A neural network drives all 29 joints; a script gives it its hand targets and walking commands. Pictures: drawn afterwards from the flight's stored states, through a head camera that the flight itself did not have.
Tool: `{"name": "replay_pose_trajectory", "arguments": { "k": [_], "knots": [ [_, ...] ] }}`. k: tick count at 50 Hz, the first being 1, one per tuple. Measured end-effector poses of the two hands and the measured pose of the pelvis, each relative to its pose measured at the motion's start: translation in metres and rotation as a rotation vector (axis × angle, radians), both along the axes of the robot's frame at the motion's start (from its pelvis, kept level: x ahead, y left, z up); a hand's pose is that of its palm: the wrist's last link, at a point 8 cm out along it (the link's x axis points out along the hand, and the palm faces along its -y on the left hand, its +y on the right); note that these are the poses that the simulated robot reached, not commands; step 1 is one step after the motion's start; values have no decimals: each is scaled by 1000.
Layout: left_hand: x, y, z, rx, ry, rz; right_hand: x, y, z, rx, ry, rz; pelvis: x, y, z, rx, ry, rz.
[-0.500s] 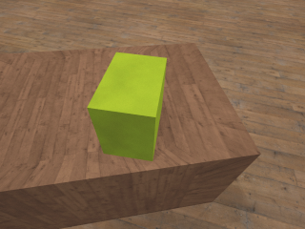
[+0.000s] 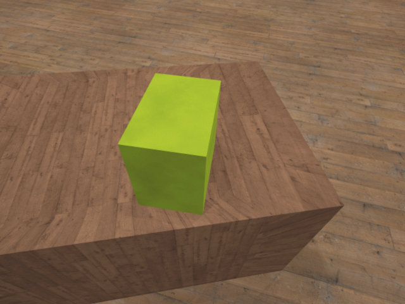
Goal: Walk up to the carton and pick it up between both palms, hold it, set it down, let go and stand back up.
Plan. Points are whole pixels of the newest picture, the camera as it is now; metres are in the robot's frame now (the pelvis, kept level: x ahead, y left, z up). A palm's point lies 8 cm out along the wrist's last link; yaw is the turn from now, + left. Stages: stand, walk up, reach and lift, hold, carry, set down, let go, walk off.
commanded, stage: stand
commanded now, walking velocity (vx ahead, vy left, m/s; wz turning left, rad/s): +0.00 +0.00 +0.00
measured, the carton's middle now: (178, 143) +0.50 +0.07 -0.01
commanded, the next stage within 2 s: walk up in 1.02 s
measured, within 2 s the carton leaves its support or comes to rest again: neither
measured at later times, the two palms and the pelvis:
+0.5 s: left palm out of the picture -0.05 +0.20 -0.15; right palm out of the picture -0.04 -0.19 -0.15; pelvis -0.02 +0.00 +0.00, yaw +0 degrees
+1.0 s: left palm out of the picture -0.04 +0.19 -0.15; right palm out of the picture -0.05 -0.20 -0.15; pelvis -0.01 +0.00 +0.00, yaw +0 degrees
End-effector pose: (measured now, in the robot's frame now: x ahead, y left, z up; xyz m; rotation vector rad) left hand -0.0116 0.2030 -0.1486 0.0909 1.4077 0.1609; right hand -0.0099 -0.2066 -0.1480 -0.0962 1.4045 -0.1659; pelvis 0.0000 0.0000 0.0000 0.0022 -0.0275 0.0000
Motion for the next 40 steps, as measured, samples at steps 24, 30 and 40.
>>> {"name": "replay_pose_trajectory", "arguments": {
  "k": [24,30,40],
  "knots": [
    [-34,-3,-1,-12,62,3,-32,13,-1,23,56,-6,-15,2,1,0,-7,0],
    [-41,-5,0,-17,79,1,-35,12,-1,25,57,-6,-17,2,1,-1,-2,1],
    [-43,-9,1,-20,79,4,-36,10,-1,26,61,-7,-16,0,1,0,8,-1]
  ]
}}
